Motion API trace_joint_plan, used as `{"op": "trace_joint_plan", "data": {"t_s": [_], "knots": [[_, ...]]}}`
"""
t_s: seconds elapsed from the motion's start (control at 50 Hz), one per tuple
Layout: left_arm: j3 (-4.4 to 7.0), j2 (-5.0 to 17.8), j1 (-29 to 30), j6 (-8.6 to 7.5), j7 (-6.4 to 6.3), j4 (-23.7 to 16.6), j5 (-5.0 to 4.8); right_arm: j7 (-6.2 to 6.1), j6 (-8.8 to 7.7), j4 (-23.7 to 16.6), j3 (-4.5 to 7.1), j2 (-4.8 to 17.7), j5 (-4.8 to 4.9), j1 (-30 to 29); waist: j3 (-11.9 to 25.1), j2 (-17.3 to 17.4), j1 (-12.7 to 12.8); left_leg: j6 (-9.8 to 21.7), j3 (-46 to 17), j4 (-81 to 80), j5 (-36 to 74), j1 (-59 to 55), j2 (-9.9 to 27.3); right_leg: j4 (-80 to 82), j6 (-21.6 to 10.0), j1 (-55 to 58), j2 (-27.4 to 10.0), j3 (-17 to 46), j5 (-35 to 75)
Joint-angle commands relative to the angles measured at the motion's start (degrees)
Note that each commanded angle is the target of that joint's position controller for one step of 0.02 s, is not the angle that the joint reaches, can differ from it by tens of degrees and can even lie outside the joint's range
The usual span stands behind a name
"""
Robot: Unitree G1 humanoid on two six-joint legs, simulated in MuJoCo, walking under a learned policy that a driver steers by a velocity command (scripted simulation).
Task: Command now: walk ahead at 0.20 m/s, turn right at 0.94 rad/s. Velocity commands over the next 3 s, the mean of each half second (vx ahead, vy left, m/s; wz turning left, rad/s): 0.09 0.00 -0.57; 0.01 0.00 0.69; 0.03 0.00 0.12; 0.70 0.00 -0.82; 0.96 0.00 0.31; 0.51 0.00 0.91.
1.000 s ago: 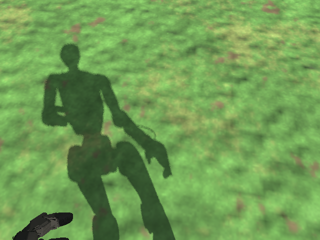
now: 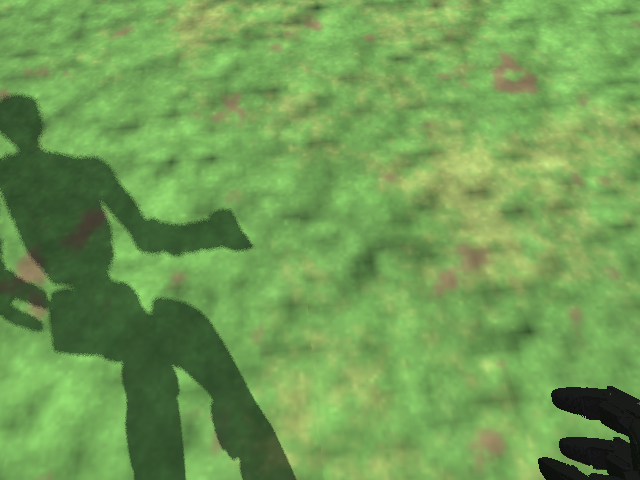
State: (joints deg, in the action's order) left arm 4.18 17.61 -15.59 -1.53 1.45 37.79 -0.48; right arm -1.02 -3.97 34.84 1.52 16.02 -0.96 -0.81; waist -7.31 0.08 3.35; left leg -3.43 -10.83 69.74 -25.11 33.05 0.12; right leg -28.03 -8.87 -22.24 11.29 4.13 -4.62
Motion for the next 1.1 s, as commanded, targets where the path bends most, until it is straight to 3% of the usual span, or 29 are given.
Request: {"op": "trace_joint_plan", "data": {"t_s": [0.02,0.06,0.12,0.2,0.26,0.28,0.3,0.32,0.34,0.36,0.38,0.4,0.44,0.48,0.54,0.62,0.64,0.66,0.68,0.7,0.72,0.76,0.84,0.92,0.98,1.04,1.06,1.08,1.1], "knots": [[2.97,9.79,2.36,0.32,-2.53,-5.48,-0.46,-0.83,1.07,-1.08,2.01,4.94,-0.6,6.7,14.79,2.51,-5.04,-2.53,2.65,-8.13,5.03,-2.14,-1.67,6.43,-7.32,6.7,-14.07,18.99,31.36],[3.07,10.08,2.64,2.18,-3.78,-5.95,-1.01,-0.96,1.55,-1.29,1.96,4.84,0.06,4.7,16.95,0.01,-4.29,-3.45,2.39,-14.54,11.05,-1.59,-3.2,4.97,-4.63,8.45,-12.52,19.34,25.96],[2.9,9.45,3.77,3.91,-4.74,-7.03,-1.36,-0.74,1.69,-1.66,2.12,5.22,0.63,0.97,16.04,-4.77,-2.76,-3.32,1.4,-22.72,16.4,-1.88,-4.54,4.33,-1.32,9.08,-10.88,21.59,12.45],[2.89,8.44,3.78,4.31,-4.5,-7.9,-0.66,-0.1,0.3,-1.9,2.84,6.68,0.53,-1.53,13.25,-8.92,-1.21,-2.08,-0.37,-33.22,15.99,-3.77,-5.26,1.56,-0.45,11.62,-11.29,27.47,7.82],[2.06,6.76,6.56,4.26,-4.24,-9.01,-0.44,0.66,-0.75,0.42,3.77,7.86,0.7,3.59,14.39,-10.4,-2.89,0.13,1.03,-44.22,22.12,-13.23,-3.31,-4.04,1.41,12.14,-10.95,27.97,6.79],[1.35,4.97,5.22,4.25,-3.96,-8.68,-0.46,0.77,-0.89,0.77,3.81,7.7,0.52,4.5,14.67,-6.96,-2.74,2.3,0.2,-49.16,29.38,-19.88,0.04,-8.89,3.08,9.25,-8.53,25.54,-3.92],[0.15,1.42,-0.15,4.27,-3.6,-7.81,0.33,0.48,-0.4,-0.66,3.85,9.62,-0.39,2.94,16.44,4.77,0.41,7.66,-10.99,-48.69,41.08,-28.12,11.72,-20.72,5.71,2.55,-2.93,18.42,-27.24],[0.86,5.07,-1.42,4.07,-3.43,-8.99,-0.03,0.55,0.35,0.0,4.18,11.49,-2.41,6.54,14.5,14.63,0.93,18.18,-25.97,-50.53,49.91,-29.62,20.83,-30.06,9.47,-6.4,1.9,11.55,-38.33],[1.77,9.12,-2.72,3.73,-3.47,-7.39,0.46,0.62,0.48,0.07,4.2,10.64,-1.47,6.94,15.35,13.43,0.7,21.52,-32.56,-50.88,42.18,-27.56,22.59,-38.93,12.29,-8.11,-2.36,11.15,-34.48],[2.08,10.66,0.18,4.08,-3.56,-5.42,0.51,0.74,0.71,-0.29,3.08,6.85,-0.43,6.34,14.02,7.14,-1.25,18.8,-24.92,-49.52,34.49,-25.34,17.67,-41.11,13.2,-6.85,-3.68,11.52,-29.89],[1.55,8.54,1.62,4.73,-3.67,-4.12,0.92,0.95,1.21,-0.13,2.11,5.03,0.12,5.94,13.58,3.71,-1.27,14.93,-18.86,-49.27,26.06,-23.26,12.99,-40.37,13.97,-5.16,-4.82,9.81,-26.99],[0.86,6.4,2.11,5.11,-3.57,-4.24,1.66,1.3,1.68,-0.1,1.5,4.61,0.84,4.76,11.93,3.85,-0.69,12.77,-16.77,-50.59,19.19,-20.68,9.97,-36.68,14.69,-3.96,-6.91,6.73,-25.22],[0.18,4.36,5.93,4.53,-3.13,-5.31,1.51,1.2,3.4,-0.23,3.25,9.22,1.78,5.25,7.86,7.67,-1.94,10.88,-12.87,-52.38,17.74,-16.76,3.95,-25.11,14.87,-1.27,-6.77,-0.33,-23.61],[0.05,3.51,8.02,3.7,-3.18,-5.23,0.47,0.65,4.55,-0.05,4.53,11.6,1.49,9.35,9.77,10.36,-4.04,12.02,-15.31,-52.18,18.32,-21.13,4.11,-18.25,14.41,0.18,-5.64,-0.41,-24.2],[0.39,3.92,8.16,2.78,-3.33,-3.86,-0.37,0.22,4.73,-0.44,5.0,11.25,1.87,11.2,12.39,12.15,-4.57,13.1,-21.0,-52.76,14.93,-25.7,6.22,-10.01,12.42,1.85,-5.36,2.31,-21.07],[1.04,4.37,4.59,1.01,-2.52,-0.94,-0.77,-0.94,5.74,-0.99,5.85,11.05,3.32,10.46,14.06,11.53,-2.12,11.03,-22.62,-52.46,12.14,-23.05,4.23,5.76,9.18,11.41,-5.64,2.77,-12.01],[1.52,5.47,2.45,0.84,-2.46,0.29,-0.58,-1.28,5.97,-1.26,5.73,10.21,3.53,10.41,15.02,10.75,-1.46,8.91,-20.8,-50.82,9.23,-18.38,2.23,9.82,7.95,18.4,-8.6,3.03,-6.84],[2.16,8.25,1.52,0.97,-2.64,0.59,0.44,-1.37,6.11,-1.92,5.15,7.97,3.33,10.93,15.77,4.47,-1.8,6.08,-15.81,-43.96,1.47,-9.68,-1.37,10.42,4.25,25.32,-16.78,9.17,-6.53],[2.66,11.18,3.85,1.11,-2.41,0.35,2.69,-0.95,5.63,-3.59,4.94,6.97,3.59,10.58,11.93,-12.4,-3.1,3.61,-2.61,-31.07,-5.4,1.16,-8.84,12.49,-3.12,23.24,-28.18,20.91,2.72],[2.03,8.7,8.63,0.73,-2.56,-1.23,4.14,-0.61,5.11,-2.6,6.38,11.1,2.54,13.19,10.03,-11.16,-4.42,1.19,-0.93,-18.24,-7.44,3.06,-5.21,11.58,-5.86,18.74,-33.53,21.08,12.91],[1.14,5.56,11.68,0.52,-3.18,-2.31,3.47,-0.3,5.32,-1.01,7.1,12.67,2.41,14.97,9.96,-7.26,-5.77,0.34,0.46,-11.68,-4.53,2.12,-3.76,10.15,-4.2,17.82,-31.0,15.47,16.47],[0.42,3.56,13.25,0.48,-3.98,-2.38,1.32,-0.43,6.57,0.54,6.49,9.72,2.0,17.5,9.25,-6.16,-6.07,-1.19,2.21,-3.62,1.34,5.01,-2.62,7.66,-1.09,19.49,-26.03,7.54,20.05],[0.73,5.34,8.1,1.92,-4.62,-1.3,1.53,0.99,6.68,-3.53,4.41,6.47,3.0,10.4,6.84,-7.13,-1.51,-3.77,9.0,-6.75,7.01,9.84,1.92,7.96,-2.79,22.79,-24.57,0.07,25.29],[1.94,9.19,6.17,2.93,-3.97,-0.63,1.32,2.63,6.37,-6.87,3.22,5.3,2.6,6.99,7.71,-7.55,0.41,-3.19,12.04,-16.82,7.39,5.33,4.37,7.93,-3.47,23.84,-27.2,-3.14,25.09],[2.71,10.78,7.53,2.51,-2.85,-0.53,0.35,3.06,6.79,-7.31,3.6,6.27,2.55,7.86,8.15,-8.04,-0.69,-1.05,15.31,-23.68,7.74,-1.68,3.42,6.33,-1.97,21.03,-27.98,-7.21,26.41],[3.14,10.57,8.26,1.14,-1.68,0.01,-1.46,3.22,8.07,-7.37,4.68,7.61,2.53,9.77,9.52,-8.55,-2.79,2.46,16.81,-32.64,8.38,-9.38,1.49,-0.16,1.07,20.45,-28.68,-10.3,28.37],[3.05,9.81,8.98,0.76,-1.54,0.29,-1.97,2.9,8.19,-6.15,5.56,8.63,2.35,13.95,11.37,-7.16,-5.6,4.57,17.19,-38.87,12.88,-16.94,-0.42,-7.18,3.39,17.67,-27.04,-13.12,29.99],[2.7,8.24,6.62,0.12,-1.18,1.15,-1.69,1.72,8.03,-4.31,7.2,12.18,2.02,20.76,14.72,-1.29,-8.82,8.27,12.21,-44.85,26.69,-30.66,-0.45,-18.99,7.69,8.68,-23.39,-15.32,23.02],[0.68,2.31,5.34,-0.41,-0.87,-1.98,2.32,0.32,7.58,-5.18,8.75,20.69,2.08,22.07,17.87,18.84,-5.56,16.85,-10.72,-41.51,60.32,-46.73,15.87,-37.69,12.95,-13.51,-15.34,-15.64,-28.45]]}}
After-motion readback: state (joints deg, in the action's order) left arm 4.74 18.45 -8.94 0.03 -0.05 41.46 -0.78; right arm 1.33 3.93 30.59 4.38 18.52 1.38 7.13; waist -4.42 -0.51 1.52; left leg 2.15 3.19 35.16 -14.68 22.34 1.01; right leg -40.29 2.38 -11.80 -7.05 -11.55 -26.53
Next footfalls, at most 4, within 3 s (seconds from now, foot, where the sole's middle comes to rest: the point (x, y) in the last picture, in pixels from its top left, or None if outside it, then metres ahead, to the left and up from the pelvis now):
0.30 left None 0.29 0.15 -0.76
0.64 right None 0.15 -0.04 -0.76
1.08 left None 0.22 0.23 -0.76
1.62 right None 0.25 -0.01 -0.76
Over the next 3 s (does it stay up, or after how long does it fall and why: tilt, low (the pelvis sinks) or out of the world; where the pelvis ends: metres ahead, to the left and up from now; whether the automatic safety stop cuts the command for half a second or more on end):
stays up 1.20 -0.08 0.00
